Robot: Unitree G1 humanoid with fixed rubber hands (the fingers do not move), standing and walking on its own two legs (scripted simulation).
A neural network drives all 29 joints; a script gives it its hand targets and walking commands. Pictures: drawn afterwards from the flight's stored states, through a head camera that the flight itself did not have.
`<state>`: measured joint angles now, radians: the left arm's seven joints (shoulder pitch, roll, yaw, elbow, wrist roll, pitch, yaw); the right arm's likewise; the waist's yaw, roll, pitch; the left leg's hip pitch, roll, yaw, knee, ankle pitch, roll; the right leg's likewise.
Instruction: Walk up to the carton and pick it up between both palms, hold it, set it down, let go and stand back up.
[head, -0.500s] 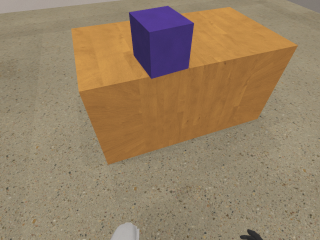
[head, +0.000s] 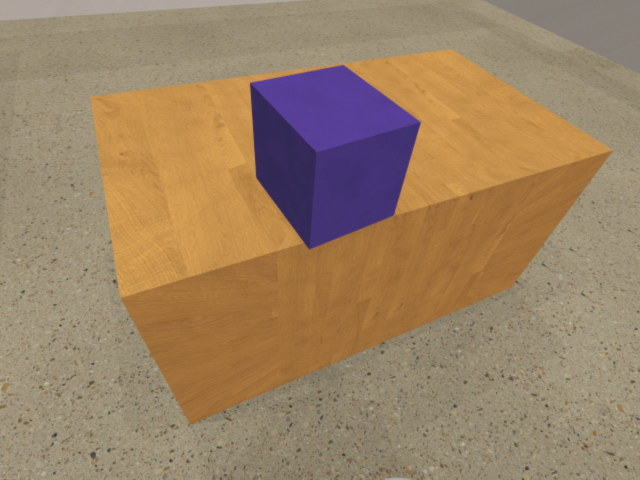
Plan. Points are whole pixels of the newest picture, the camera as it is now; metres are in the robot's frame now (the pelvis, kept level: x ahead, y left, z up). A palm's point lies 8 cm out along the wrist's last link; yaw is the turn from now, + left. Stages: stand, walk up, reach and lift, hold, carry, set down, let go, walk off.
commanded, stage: walk up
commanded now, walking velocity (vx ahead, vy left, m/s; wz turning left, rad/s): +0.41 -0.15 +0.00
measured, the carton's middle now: (327, 153) +0.73 -0.06 +0.01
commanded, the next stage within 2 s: none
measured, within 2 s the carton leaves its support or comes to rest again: neither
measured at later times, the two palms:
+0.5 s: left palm (205, 454) +0.21 +0.15 -0.13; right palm (519, 401) +0.27 -0.35 -0.15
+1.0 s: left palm (217, 419) +0.27 +0.14 -0.15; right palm (506, 466) +0.18 -0.29 -0.16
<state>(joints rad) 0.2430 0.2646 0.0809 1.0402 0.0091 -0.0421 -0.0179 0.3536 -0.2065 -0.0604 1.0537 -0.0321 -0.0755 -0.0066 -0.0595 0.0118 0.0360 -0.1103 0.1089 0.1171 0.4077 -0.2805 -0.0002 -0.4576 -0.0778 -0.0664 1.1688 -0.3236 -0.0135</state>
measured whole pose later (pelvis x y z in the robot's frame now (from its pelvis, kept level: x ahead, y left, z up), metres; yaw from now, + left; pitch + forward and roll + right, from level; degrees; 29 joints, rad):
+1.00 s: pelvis +0.24 -0.08 -0.01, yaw -1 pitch -1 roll +1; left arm 0.25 0.16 0.00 1.08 0.00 -0.01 0.02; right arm 0.36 -0.12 0.00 1.20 -0.01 0.00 -0.05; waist 0.01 -0.01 -0.02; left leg -0.10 -0.01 0.04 0.39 -0.27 0.01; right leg -0.24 0.03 -0.15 0.37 -0.13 -0.09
